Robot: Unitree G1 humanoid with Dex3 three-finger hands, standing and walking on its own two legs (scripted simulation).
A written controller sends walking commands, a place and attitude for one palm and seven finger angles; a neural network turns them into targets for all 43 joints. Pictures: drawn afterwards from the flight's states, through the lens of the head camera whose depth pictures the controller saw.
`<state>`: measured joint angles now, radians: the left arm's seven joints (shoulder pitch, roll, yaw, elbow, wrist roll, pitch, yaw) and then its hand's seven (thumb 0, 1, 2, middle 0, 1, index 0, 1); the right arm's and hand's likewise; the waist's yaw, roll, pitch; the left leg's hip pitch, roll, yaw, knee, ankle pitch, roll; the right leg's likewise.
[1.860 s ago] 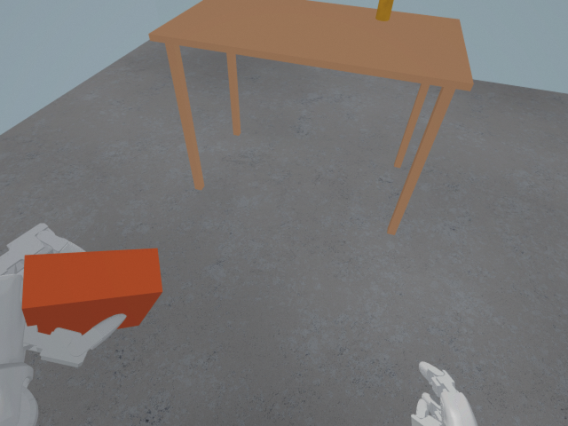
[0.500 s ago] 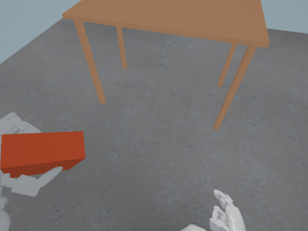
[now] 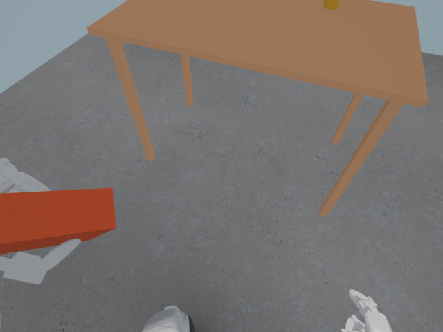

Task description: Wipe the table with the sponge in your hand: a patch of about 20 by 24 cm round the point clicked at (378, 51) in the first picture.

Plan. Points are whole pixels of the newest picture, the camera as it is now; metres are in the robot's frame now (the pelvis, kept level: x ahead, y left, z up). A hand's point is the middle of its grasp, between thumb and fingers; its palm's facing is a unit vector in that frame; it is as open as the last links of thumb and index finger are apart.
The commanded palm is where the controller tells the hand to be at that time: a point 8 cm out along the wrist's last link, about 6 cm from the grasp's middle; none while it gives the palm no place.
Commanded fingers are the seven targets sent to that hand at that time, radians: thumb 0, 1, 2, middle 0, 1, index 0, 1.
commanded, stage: walk to a spot facing it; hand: left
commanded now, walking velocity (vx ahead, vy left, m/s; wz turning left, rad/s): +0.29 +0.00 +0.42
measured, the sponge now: (67, 221) +0.22 +0.21 +0.16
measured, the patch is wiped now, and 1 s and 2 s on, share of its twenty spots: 0.00 0.00 0.00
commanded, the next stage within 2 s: turn to face it in 0.16 s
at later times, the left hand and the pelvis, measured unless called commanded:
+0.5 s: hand (88, 162) +0.32 +0.22 +0.17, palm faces +0.57 -0.69 -0.43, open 9.3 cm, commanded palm +0.27 +0.23 +0.18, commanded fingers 0.00 0.10 1.30 -1.20 -1.60 -1.20 -1.60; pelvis +0.13 -0.06 -0.01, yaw +4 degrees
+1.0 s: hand (151, 123) +0.41 +0.15 +0.16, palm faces +0.24 -0.86 -0.45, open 9.3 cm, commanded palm +0.37 +0.18 +0.18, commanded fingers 0.00 0.10 1.30 -1.20 -1.60 -1.20 -1.60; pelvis +0.15 -0.06 +0.00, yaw -13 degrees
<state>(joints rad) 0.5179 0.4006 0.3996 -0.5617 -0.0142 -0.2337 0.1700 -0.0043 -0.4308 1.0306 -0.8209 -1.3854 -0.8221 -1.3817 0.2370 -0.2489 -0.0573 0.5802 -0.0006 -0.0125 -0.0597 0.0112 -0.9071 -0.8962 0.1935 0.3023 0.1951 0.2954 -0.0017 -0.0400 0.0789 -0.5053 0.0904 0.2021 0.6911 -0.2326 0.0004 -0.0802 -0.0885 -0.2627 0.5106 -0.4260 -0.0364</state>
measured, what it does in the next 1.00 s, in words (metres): walks ahead: left foot, then right foot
